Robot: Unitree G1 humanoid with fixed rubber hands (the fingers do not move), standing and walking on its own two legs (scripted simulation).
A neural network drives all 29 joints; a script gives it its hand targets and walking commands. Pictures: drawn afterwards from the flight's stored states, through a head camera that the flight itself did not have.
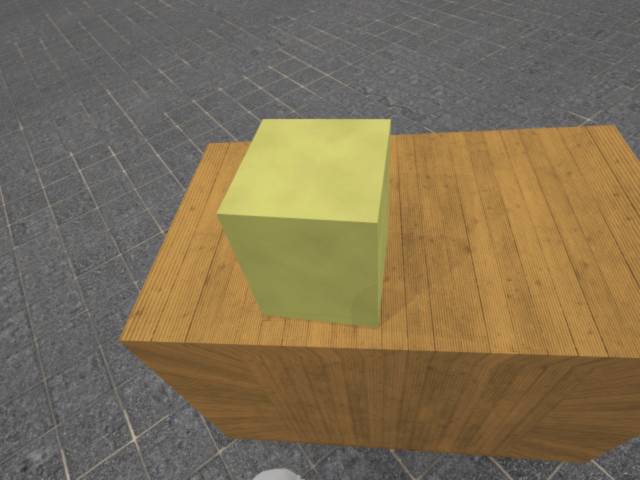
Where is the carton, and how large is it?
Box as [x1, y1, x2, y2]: [216, 119, 390, 326]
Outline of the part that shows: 263,119 216,213 262,314 377,326 387,237 390,119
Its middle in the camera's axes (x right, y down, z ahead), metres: +0.00 -0.03 +0.62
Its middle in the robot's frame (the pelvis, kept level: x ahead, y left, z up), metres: +0.50 +0.03 +0.02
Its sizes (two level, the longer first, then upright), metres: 0.210 0.200 0.250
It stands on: a pedestal, 0.65 m high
